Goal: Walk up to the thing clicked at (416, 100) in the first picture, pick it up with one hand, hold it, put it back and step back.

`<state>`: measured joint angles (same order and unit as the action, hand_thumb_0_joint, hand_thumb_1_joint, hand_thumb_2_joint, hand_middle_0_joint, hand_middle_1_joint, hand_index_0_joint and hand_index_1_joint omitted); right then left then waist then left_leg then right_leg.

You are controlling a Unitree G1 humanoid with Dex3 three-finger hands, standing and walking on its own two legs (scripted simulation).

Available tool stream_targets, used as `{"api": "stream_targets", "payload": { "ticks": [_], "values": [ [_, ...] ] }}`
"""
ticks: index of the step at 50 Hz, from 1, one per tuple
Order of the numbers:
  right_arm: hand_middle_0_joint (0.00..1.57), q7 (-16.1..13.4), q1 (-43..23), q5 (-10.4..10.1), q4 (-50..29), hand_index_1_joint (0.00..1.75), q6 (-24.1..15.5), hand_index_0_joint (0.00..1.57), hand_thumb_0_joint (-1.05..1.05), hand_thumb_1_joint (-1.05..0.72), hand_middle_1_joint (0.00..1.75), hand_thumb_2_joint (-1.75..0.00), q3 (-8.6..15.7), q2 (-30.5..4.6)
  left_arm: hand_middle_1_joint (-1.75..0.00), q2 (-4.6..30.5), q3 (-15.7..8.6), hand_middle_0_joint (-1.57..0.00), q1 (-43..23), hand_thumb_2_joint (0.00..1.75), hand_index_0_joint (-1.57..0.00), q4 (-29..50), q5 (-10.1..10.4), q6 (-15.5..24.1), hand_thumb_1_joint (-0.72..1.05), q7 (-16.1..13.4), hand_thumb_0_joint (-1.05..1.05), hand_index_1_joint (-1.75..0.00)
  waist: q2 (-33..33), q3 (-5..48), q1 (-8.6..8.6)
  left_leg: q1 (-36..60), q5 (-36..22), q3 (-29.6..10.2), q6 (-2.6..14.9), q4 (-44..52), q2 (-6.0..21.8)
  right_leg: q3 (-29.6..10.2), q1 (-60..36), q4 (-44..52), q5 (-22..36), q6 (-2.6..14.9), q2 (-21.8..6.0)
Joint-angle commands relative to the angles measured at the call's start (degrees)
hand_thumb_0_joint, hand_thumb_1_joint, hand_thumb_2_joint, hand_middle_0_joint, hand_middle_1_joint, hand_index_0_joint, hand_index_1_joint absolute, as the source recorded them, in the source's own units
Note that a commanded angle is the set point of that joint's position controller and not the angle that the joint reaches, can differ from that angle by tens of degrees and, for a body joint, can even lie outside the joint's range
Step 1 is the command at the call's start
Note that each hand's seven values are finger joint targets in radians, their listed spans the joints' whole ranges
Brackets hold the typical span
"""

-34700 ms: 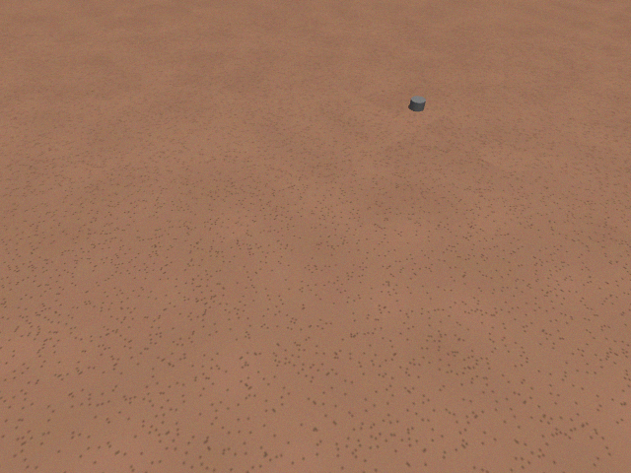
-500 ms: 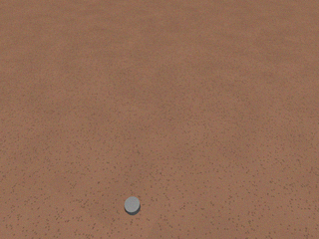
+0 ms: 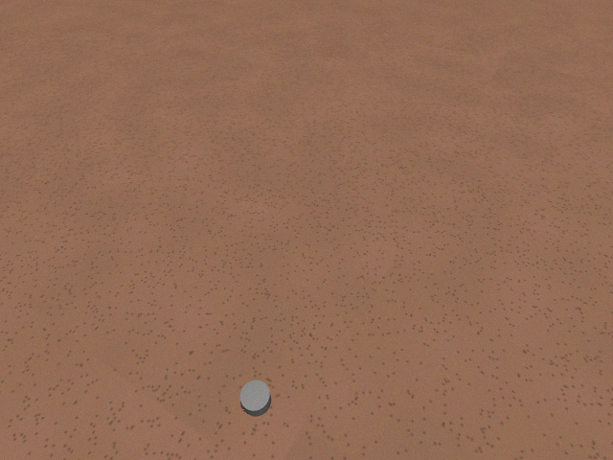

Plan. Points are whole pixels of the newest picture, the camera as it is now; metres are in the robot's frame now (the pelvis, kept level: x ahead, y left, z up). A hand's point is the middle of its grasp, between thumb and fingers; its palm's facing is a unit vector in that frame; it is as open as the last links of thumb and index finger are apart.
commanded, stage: stand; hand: left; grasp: from above
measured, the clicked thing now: (256, 398) +0.43 +0.19 -0.75
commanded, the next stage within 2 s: step back in 0.72 s
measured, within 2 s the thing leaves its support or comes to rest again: neither
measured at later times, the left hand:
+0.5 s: hand out of the picture +0.07 +0.24 -0.15, palm faces +0.01 -0.94 -0.34, open 7.4 cm
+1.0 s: hand out of the picture +0.09 +0.30 -0.18, palm faces +0.00 -0.93 -0.37, open 7.4 cm
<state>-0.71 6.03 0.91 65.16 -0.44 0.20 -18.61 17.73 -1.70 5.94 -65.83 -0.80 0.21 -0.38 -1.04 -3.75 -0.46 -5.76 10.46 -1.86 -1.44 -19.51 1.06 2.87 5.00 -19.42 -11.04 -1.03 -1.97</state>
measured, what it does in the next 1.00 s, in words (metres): steps on the spot: left foot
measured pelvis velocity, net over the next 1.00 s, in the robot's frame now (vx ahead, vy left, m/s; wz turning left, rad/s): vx -0.04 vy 0.03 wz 0.03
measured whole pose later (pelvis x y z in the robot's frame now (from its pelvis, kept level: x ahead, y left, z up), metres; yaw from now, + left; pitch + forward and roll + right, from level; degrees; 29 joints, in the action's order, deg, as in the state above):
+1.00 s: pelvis -0.04 +0.03 -0.02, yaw +1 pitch -1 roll -1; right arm 0.8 7.2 -0.1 56.7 2.2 3.0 -23.6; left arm 21.8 -4.1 1.8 -55.7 -1.0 -2.3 -0.5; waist 0.4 -9.3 1.6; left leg -15.4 18.6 -1.5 1.8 -38.0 -0.9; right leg 2.9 18.6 -34.8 -15.2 -2.1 -4.7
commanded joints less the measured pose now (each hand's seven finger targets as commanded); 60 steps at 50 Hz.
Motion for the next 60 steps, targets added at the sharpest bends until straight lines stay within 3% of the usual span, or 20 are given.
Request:
{"api": "stream_targets", "payload": {
  "ticks": [1, 35, 36, 37, 40, 42, 43, 45, 47, 48, 49, 50, 51, 52, 53, 54, 56, 57, 58, 60],
  "values": [
    [0.2, -0.63, -1.79, 0.15, -3.08, 0.3, -0.92, 0.2, 0.0, -0.9, 0.3, -0.9, 2.35, -11.39, -0.3, 12.13, -2.02, -0.2, -2.32, 0.9, -0.2, 3.37, -0.12, 1.24, 0.9, -0.91, 0.0, -0.3, 1.14, 4.61, 0.28, 0.18, -9.51, -3.99, 2.42, 2.54, 5.53, -4.88, -1.06, 3.59, 8.32, 1.14, -5.84],
    [0.2, -0.09, -1.32, -0.01, -3.31, 0.3, -0.97, 0.2, 0.0, -0.9, 0.3, -0.9, 2.03, -12.14, -0.3, 13.42, -1.66, -0.2, -2.24, 0.9, -0.2, 4.28, 0.12, 1.49, 0.9, -0.41, 0.0, -0.3, 0.87, 4.14, 0.28, -1.14, -7.93, -4.39, 2.06, 3.86, 5.83, -4.8, -1.24, 3.82, 5.78, 1.87, -5.98],
    [0.2, 0.36, -3.45, -0.59, -4.61, 0.3, 0.12, 0.2, 0.0, -0.9, 0.3, -0.9, 3.18, -15.65, -0.3, 17.81, -4.63, -0.2, -2.21, 0.9, -0.2, 4.94, 1.15, 1.02, 0.9, -0.68, 0.0, -0.3, 1.44, -2.43, 0.24, -6.71, -15.95, -4.72, 3.44, -3.18, 4.46, -5.74, 3.25, -0.22, 15.47, 2.37, -5.71],
    [0.2, 0.4, -2.73, -1.14, -5.63, 0.3, 0.46, 0.2, 0.0, -0.9, 0.3, -0.9, 3.1, -14.21, -0.3, 17.81, -4.84, -0.2, -0.92, 0.9, -0.2, 5.67, 1.36, 0.83, 0.9, -0.93, 0.0, -0.3, 2.24, -0.81, 0.35, -6.49, -17.17, -3.24, 3.29, -6.48, 3.65, -5.76, 2.8, -1.0, 18.89, 3.59, -6.49],
    [0.2, 0.45, -0.17, -1.49, -7.04, 0.3, 1.23, 0.2, 0.0, -0.9, 0.3, -0.9, 3.54, -13.22, -0.3, 18.66, -5.61, -0.2, -1.86, 0.9, -0.2, 8.36, 1.04, 0.48, 0.9, -1.15, 0.0, -0.3, 5.76, 4.55, 1.18, -6.27, -10.2, 0.56, 2.69, -16.66, -0.52, -9.86, 2.54, -0.75, 24.1, 9.51, -12.19],
    [0.2, 0.75, 2.36, -1.03, -8.0, 0.3, 2.26, 0.2, 0.0, -0.9, 0.3, -0.9, 4.36, -13.3, -0.3, 18.94, -5.9, -0.2, -6.0, 0.9, -0.2, 11.72, 0.14, 0.08, 0.9, -1.21, 0.0, -0.3, 11.16, 6.48, 1.95, -7.54, 14.01, 0.45, 3.13, -28.07, -3.31, -14.36, 6.07, -0.06, 22.51, 14.28, -18.28],
    [0.2, 0.98, 3.56, -0.86, -8.58, 0.3, 2.8, 0.2, 0.0, -0.9, 0.3, -0.9, 4.62, -13.6, -0.3, 19.22, -6.05, -0.2, -6.76, 0.9, -0.2, 12.92, -0.4, -0.07, 0.9, -1.21, 0.0, -0.3, 11.51, 6.27, 2.08, -7.71, 18.79, -1.27, 3.64, -32.0, -2.68, -14.84, 9.06, -0.87, 21.55, 15.55, -19.82],
    [0.2, 1.34, 5.6, -1.15, -9.6, 0.3, 3.13, 0.2, 0.0, -0.9, 0.3, -0.9, 5.06, -13.64, -0.3, 18.97, -5.88, -0.2, -9.57, 0.9, -0.2, 14.84, -0.8, -0.42, 0.9, -1.27, 0.0, -0.3, 12.55, 5.55, 3.58, -7.98, 18.82, -3.05, 4.47, -30.34, -0.94, -12.43, 11.03, -3.66, 19.64, 14.12, -18.48],
    [0.2, 1.27, 6.07, -1.05, -10.01, 0.3, 2.71, 0.2, 0.0, -0.9, 0.3, -0.9, 5.21, -13.38, -0.3, 17.73, -5.32, -0.2, -9.42, 0.9, -0.2, 15.83, -0.8, -0.79, 0.9, -1.29, 0.0, -0.3, 11.5, 5.88, 3.08, -8.98, 11.49, -1.11, 4.04, -21.45, -0.94, -9.53, 8.01, -9.2, 20.61, 10.99, -14.89],
    [0.2, 1.06, 6.3, -0.78, -10.41, 0.3, 2.23, 0.2, 0.0, -0.9, 0.3, -0.9, 5.25, -13.14, -0.3, 17.08, -5.04, -0.2, -8.48, 0.9, -0.2, 16.18, -0.46, -1.18, 0.9, -1.24, 0.0, -0.3, 9.78, 5.93, 3.14, -9.14, 3.16, -0.28, 3.77, -12.23, -0.53, -8.09, 5.88, -12.68, 19.04, 8.71, -12.39],
    [0.2, 0.8, 5.31, -0.07, -10.66, 0.3, 1.7, 0.2, 0.0, -0.9, 0.3, -0.9, 5.44, -14.28, -0.3, 15.95, -4.78, -0.2, -7.22, 0.9, -0.2, 16.4, 0.24, -1.73, 0.9, -1.0, 0.0, -0.3, 2.85, 5.46, 2.28, -8.12, -14.19, -2.95, 3.68, -5.7, 2.35, -4.55, 6.81, -17.85, 14.71, 6.23, -7.67],
    [0.2, 0.42, 4.62, 0.89, -11.38, 0.3, 1.32, 0.2, 0.0, -0.9, 0.3, -0.9, 6.41, -17.34, -0.3, 13.6, -4.43, -0.2, -6.45, 0.9, -0.2, 17.29, 0.98, -2.17, 0.9, -1.05, 0.0, -0.3, -5.66, 6.54, 1.76, -4.27, -29.46, -11.81, 5.19, -4.35, 8.3, -3.0, 11.71, -25.61, 6.04, 3.91, -0.23],
    [0.2, 0.25, 5.03, 1.33, -11.88, 0.3, 1.12, 0.2, 0.0, -0.9, 0.3, -0.9, 7.01, -20.17, -0.3, 11.91, -4.11, -0.2, -6.28, 0.9, -0.2, 17.8, 1.15, -2.7, 0.9, -1.45, 0.0, -0.3, -11.02, 5.3, 2.06, 1.62, -37.6, -19.08, 8.09, -3.02, 12.81, -6.25, 22.2, -31.36, -21.17, 3.29, 7.31],
    [0.2, -0.02, 5.27, 1.1, -12.17, 0.3, 0.96, 0.2, 0.0, -0.9, 0.3, -0.9, 7.02, -20.34, -0.3, 12.59, -4.15, -0.2, -3.47, 0.9, -0.2, 17.22, 0.5, -3.24, 0.9, -1.9, 0.0, -0.3, -6.57, 6.98, 1.57, 2.56, -43.04, -17.07, 9.78, -6.09, 14.37, -10.22, 21.95, -37.57, -25.69, 3.24, 6.81],
    [0.2, -0.22, 5.17, 0.84, -13.21, 0.3, 0.85, 0.2, 0.0, -0.9, 0.3, -0.9, 7.2, -21.33, -0.3, 12.35, -3.96, -0.2, -3.89, 0.9, -0.2, 17.01, 0.49, -3.2, 0.9, -2.21, 0.0, -0.3, -10.09, 7.94, 3.11, 1.03, -42.45, -20.9, 9.95, -4.9, 16.2, -12.39, 22.35, -40.3, -26.75, 3.1, 7.62],
    [0.2, -0.6, 3.12, 0.78, -14.11, 0.3, 1.0, 0.2, 0.0, -0.9, 0.3, -0.9, 7.23, -20.44, -0.3, 13.21, -4.23, -0.2, -4.26, 0.9, -0.2, 17.04, 0.34, -3.29, 0.9, -2.41, 0.0, -0.3, -9.2, 8.16, 2.65, 1.3, -39.34, -17.54, 8.41, -4.9, 14.41, -13.92, 22.85, -41.49, -23.84, 3.48, 7.43],
    [0.2, -1.35, -0.46, 1.18, -15.48, 0.3, 1.04, 0.2, 0.0, -0.9, 0.3, -0.9, 6.51, -17.37, -0.3, 14.17, -4.32, -0.2, -1.68, 0.9, -0.2, 16.57, 1.16, -3.31, 0.9, -2.38, 0.0, -0.3, -9.13, 9.01, 0.08, 5.03, -37.42, -11.48, 8.46, -7.98, 10.64, -14.2, 25.05, -43.8, -17.83, 3.13, 6.9],
    [0.2, -1.66, -0.23, 0.93, -15.99, 0.3, 0.95, 0.2, 0.0, -0.9, 0.3, -0.9, 6.26, -16.24, -0.3, 14.23, -4.26, -0.2, -0.89, 0.9, -0.2, 16.83, 1.04, -3.24, 0.9, -2.32, 0.0, -0.3, -8.63, 8.8, -0.22, 5.99, -35.51, -10.59, 9.08, -8.54, 10.39, -13.37, 25.55, -43.92, -16.35, 2.85, 6.7],
    [0.2, -1.77, -0.36, 0.76, -16.44, 0.3, 0.94, 0.2, 0.0, -0.9, 0.3, -0.9, 6.14, -15.87, -0.3, 14.43, -4.36, -0.2, 0.38, 0.9, -0.2, 16.86, 0.73, -3.07, 0.9, -2.24, 0.0, -0.3, -7.92, 9.27, -0.35, 7.35, -35.11, -10.87, 11.0, -8.99, 11.45, -12.12, 25.62, -44.73, -16.51, 2.13, 6.58],
    [0.2, -2.01, 3.21, 0.71, -16.31, 0.3, 0.95, 0.2, 0.0, -0.9, 0.3, -0.9, 6.39, -15.28, -0.3, 14.25, -4.39, -0.2, -1.2, 0.9, -0.2, 17.74, 0.25, -2.63, 0.9, -2.03, 0.0, -0.3, -6.09, 8.73, 1.93, 9.55, -35.07, -11.14, 11.18, -9.79, 11.23, -10.97, 25.28, -39.14, -16.59, 0.85, 6.03]
  ]
}}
